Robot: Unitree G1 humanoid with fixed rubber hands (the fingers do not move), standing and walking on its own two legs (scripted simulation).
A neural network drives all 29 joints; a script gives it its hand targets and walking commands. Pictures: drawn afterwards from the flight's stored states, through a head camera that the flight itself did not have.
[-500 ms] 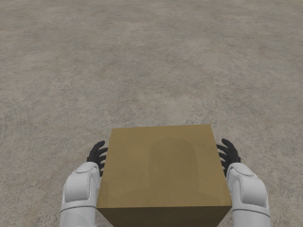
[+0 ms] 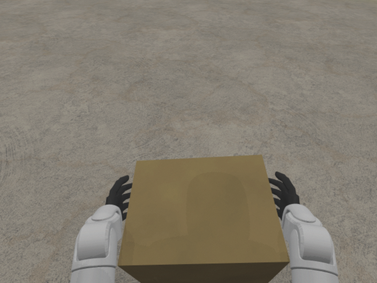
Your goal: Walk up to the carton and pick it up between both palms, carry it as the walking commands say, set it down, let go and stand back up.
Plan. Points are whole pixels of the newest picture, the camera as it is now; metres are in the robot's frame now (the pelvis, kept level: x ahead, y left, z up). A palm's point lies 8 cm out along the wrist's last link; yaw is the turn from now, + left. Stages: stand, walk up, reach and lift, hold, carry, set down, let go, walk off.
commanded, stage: carry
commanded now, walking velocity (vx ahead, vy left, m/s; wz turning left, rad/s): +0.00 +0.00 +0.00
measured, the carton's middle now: (202, 230) +0.26 -0.01 -0.04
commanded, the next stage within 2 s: hold in 1.02 s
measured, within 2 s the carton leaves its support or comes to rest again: neither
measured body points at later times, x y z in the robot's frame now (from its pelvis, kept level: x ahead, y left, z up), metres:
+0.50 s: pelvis +0.03 +0.00 +0.00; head +0.01 +0.01 +0.45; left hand +0.30 +0.18 +0.03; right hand +0.31 -0.19 +0.05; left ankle +0.05 +0.12 -0.73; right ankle +0.06 -0.11 -0.73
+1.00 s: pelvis +0.04 +0.00 +0.00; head +0.02 +0.01 +0.45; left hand +0.31 +0.18 +0.04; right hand +0.31 -0.19 +0.06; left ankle +0.05 +0.12 -0.73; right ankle +0.06 -0.11 -0.73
